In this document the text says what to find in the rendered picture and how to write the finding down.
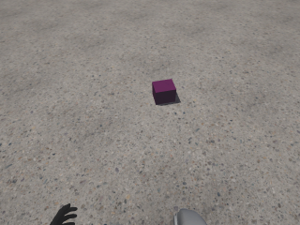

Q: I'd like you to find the robot left hand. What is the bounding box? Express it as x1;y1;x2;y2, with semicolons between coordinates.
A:
50;203;78;225

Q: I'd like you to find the carton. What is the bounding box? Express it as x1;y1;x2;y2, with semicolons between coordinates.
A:
152;79;176;105

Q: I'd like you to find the robot right thigh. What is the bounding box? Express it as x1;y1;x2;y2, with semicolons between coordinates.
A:
173;209;207;225

